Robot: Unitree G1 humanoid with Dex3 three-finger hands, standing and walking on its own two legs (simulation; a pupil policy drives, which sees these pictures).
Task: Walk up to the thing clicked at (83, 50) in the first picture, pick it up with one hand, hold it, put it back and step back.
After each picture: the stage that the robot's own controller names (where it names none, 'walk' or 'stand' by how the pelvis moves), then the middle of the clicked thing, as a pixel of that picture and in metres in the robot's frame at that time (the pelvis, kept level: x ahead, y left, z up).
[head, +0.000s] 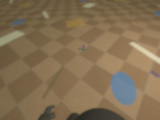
stand; (83, 48) +1.50 +0.19 -0.72
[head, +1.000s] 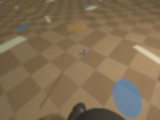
walk; (84, 52) +1.37 +0.28 -0.72
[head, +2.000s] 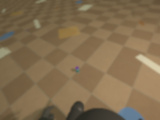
walk; (77, 69) +0.86 +0.31 -0.72
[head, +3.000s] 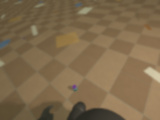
walk; (75, 88) +0.50 +0.32 -0.72
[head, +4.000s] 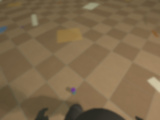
stand; (73, 91) +0.41 +0.25 -0.69
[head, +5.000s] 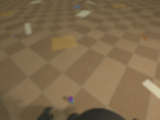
stand; (71, 99) +0.35 +0.26 -0.72
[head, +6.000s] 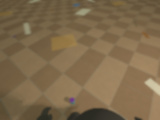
stand; (72, 100) +0.32 +0.24 -0.71
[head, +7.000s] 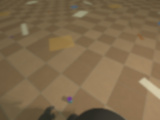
stand; (70, 99) +0.35 +0.26 -0.73
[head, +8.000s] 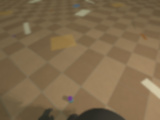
stand; (70, 99) +0.35 +0.26 -0.73
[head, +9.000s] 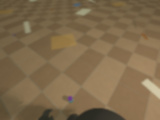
stand; (70, 99) +0.34 +0.26 -0.73
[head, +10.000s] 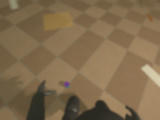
go down; (67, 85) +0.37 +0.26 -0.63
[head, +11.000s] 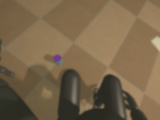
go down; (58, 59) +0.42 +0.30 -0.29
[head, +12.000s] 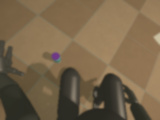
close in; (56, 57) +0.42 +0.31 -0.29
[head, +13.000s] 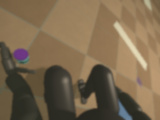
close in; (22, 56) +0.39 +0.34 -0.21
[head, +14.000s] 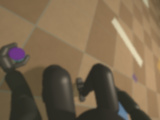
close; (18, 56) +0.38 +0.34 -0.22
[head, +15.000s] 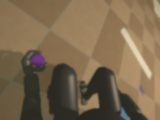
lift; (38, 61) +0.34 +0.29 -0.19
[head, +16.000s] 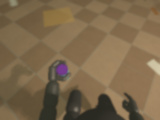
lift; (63, 72) +0.32 +0.20 +0.01
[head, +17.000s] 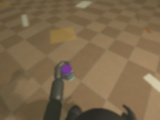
hold; (68, 73) +0.33 +0.18 +0.02
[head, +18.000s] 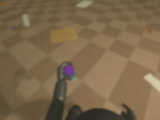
hold; (70, 73) +0.33 +0.16 +0.01
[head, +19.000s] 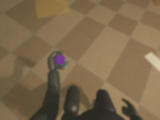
crouch; (61, 62) +0.40 +0.22 -0.05
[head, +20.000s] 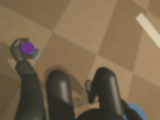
lower; (30, 51) +0.43 +0.33 -0.16
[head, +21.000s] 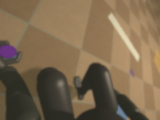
lower; (10, 54) +0.40 +0.35 -0.22
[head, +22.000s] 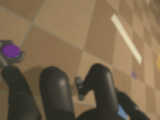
lower; (13, 53) +0.39 +0.35 -0.22
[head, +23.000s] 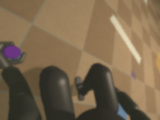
lower; (14, 54) +0.39 +0.34 -0.22
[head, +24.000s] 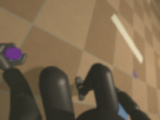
lower; (15, 55) +0.39 +0.34 -0.22
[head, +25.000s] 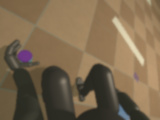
open; (25, 58) +0.38 +0.31 -0.22
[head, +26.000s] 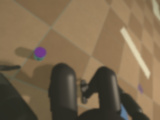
stand; (39, 54) +0.39 +0.29 -0.23
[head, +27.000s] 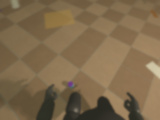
stand; (71, 85) +0.37 +0.22 -0.58
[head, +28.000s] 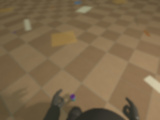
stand; (73, 97) +0.36 +0.22 -0.66
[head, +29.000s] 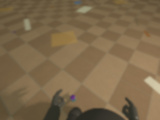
stand; (73, 98) +0.35 +0.21 -0.67
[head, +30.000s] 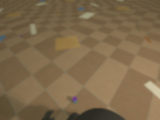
stand; (74, 100) +0.37 +0.21 -0.72
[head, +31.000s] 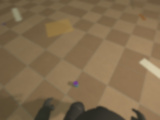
walk; (76, 84) +0.44 +0.19 -0.69
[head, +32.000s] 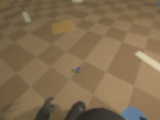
walk; (78, 70) +0.74 +0.24 -0.70
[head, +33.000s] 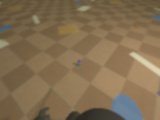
stand; (79, 63) +1.03 +0.24 -0.71
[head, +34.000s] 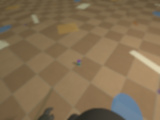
stand; (79, 62) +1.02 +0.25 -0.73
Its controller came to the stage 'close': yes
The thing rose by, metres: 0.73
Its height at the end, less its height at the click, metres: +0.00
